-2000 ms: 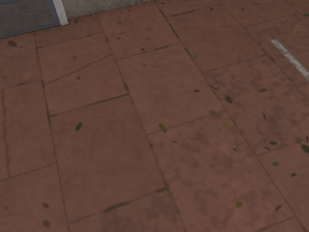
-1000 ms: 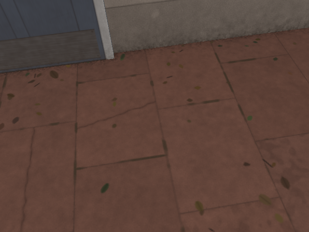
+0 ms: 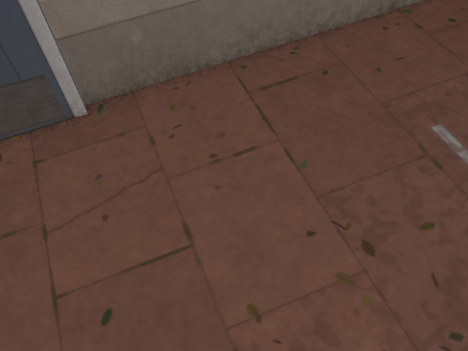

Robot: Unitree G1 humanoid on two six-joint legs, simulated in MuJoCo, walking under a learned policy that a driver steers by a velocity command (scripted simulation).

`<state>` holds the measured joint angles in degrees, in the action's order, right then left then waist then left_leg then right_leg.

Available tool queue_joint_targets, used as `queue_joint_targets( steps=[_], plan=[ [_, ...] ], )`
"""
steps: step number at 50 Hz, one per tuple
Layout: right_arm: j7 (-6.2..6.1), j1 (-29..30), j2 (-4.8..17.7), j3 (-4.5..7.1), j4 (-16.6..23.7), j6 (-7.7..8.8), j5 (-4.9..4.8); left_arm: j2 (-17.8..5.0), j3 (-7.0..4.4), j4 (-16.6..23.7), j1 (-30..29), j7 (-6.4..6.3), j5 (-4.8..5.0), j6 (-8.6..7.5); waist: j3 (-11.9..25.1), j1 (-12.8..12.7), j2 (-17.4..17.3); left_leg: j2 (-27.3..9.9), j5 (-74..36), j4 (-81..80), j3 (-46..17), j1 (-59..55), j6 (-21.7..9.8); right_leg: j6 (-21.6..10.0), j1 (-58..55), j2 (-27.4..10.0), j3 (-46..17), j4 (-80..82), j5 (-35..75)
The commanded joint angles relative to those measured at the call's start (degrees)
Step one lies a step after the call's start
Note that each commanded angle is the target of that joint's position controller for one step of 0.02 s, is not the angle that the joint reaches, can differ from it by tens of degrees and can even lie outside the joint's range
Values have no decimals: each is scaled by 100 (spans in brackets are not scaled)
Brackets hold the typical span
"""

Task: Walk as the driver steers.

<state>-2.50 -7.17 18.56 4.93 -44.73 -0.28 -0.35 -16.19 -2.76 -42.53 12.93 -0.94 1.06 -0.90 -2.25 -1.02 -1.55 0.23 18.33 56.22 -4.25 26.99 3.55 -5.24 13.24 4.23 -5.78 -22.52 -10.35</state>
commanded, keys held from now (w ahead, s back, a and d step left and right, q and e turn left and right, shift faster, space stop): w+q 0.18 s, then no key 0.82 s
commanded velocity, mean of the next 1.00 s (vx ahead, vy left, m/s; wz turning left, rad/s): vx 0.13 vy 0.00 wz -0.02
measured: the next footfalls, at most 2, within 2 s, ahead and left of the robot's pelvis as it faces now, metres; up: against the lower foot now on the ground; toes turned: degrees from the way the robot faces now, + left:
left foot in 0.36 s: +0.21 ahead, +0.17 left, +0.00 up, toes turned -1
right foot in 0.70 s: +0.21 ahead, -0.08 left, +0.00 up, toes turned +2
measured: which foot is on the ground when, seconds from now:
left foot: up 0.00-0.34, down 0.36-1.00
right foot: down 0.00-0.38, up 0.40-0.68, down 0.70-1.00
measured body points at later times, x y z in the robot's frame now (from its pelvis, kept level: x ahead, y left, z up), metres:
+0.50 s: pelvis +0.13 +0.07 -0.01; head +0.15 +0.08 +0.44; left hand +0.19 +0.35 -0.14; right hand +0.30 -0.19 -0.10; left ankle +0.17 +0.17 -0.75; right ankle +0.04 -0.07 -0.70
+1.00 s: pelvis +0.19 +0.06 -0.01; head +0.20 +0.05 +0.44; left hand +0.27 +0.33 -0.14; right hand +0.29 -0.21 -0.14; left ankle +0.17 +0.17 -0.75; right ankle +0.17 -0.08 -0.75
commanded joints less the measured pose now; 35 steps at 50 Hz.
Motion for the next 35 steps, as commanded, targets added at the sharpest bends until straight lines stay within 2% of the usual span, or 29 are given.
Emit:
queue_joint_targets(
  steps=[1,4,9,11,14,17,18,19,20,21,22,23,24,27,32,34,35],
  plan=[
    [74,357,486,119,401,260,-8,-996,-250,264,178,-95,-32,-88,280,-131,902,-137,-425,-945,-124,1002,62,-757,-1283,-1458,-1993,1237,-1438],
    [169,403,346,43,322,410,-2,-971,-213,138,292,-74,-82,-153,270,-297,939,-274,-778,-1570,72,660,94,-726,-1161,-1458,-1665,1301,-1132],
    [260,588,403,-25,411,528,-90,-1137,-223,-15,387,14,-107,-246,-78,-469,834,-405,-911,-1947,179,753,-121,-790,-1039,-1713,-1558,1512,-1399],
    [281,688,337,-68,466,572,-49,-1066,-188,-92,396,36,-120,-239,-225,-478,666,-371,-887,-2221,200,606,-193,-787,-975,-1625,-1340,1388,-699],
    [318,581,318,-106,494,622,-15,-1064,-170,-184,385,67,-121,-166,-31,-351,711,-184,-945,-2457,363,-114,-265,-742,-840,-1536,-1033,962,1157],
    [312,-59,441,-56,292,610,36,-914,-113,-203,234,54,-47,-81,372,112,593,-5,-1766,-3240,455,-1383,-475,-376,-689,-1289,-843,245,2179],
    [266,-322,640,-13,264,599,93,-772,-59,-225,302,48,-98,-109,610,243,434,-330,-2567,-3431,108,-2048,-628,-100,-537,-1037,-642,-204,2317],
    [223,-707,1049,45,283,568,162,-574,20,-145,410,33,-268,-152,1177,267,-261,-1187,-4288,-3124,-735,-3108,-975,218,25,-618,-312,-1189,1051],
    [220,-828,1003,10,192,463,152,-350,94,-209,888,3,-282,-166,1543,145,-1344,-2036,-5174,-3115,-1690,-3736,-1828,609,846,-127,29,-2367,-1842],
    [267,-891,573,-98,128,407,20,-740,0,-254,830,-17,-178,-115,1411,250,-982,-2151,-4243,-3409,-2009,-3365,-2018,801,1161,-241,2,-3012,-2835],
    [310,-676,515,-133,126,392,-24,-923,-79,-259,657,-35,-85,-37,983,231,-641,-1932,-3512,-3535,-1799,-3044,-1840,887,1411,-390,-23,-3410,-2750],
    [337,-407,492,-152,153,379,5,-860,-97,-298,580,-71,-68,56,810,155,-454,-1732,-3067,-3637,-1560,-2763,-1658,954,1464,-528,-6,-3498,-2488],
    [356,-110,447,-182,194,373,25,-817,-110,-297,514,-101,-92,144,593,79,-398,-1609,-2816,-3776,-1345,-2380,-1584,1015,1388,-656,1,-3326,-2223],
    [332,260,394,-208,135,331,133,-545,-76,-359,533,-154,-99,228,503,-85,-655,-1181,-2683,-3975,-742,-1637,-1520,1113,591,-713,171,-2475,-1623],
    [284,293,450,-232,-72,258,92,-482,-76,-451,356,-171,-111,212,609,-24,-464,-1092,-2343,-3881,-585,-1482,-1540,1008,-206,-680,343,-1098,-520],
    [299,278,324,-295,-178,243,42,-455,-64,-484,328,-157,-174,187,496,-126,-325,-887,-1512,-3826,-509,-1256,-1274,873,-697,-666,351,-149,430],
    [318,98,215,-341,-265,266,73,-591,-77,-434,221,-167,-234,176,455,-61,-158,-738,-981,-3809,-480,-1106,-1021,789,-954,-876,88,0,1001]
  ],
)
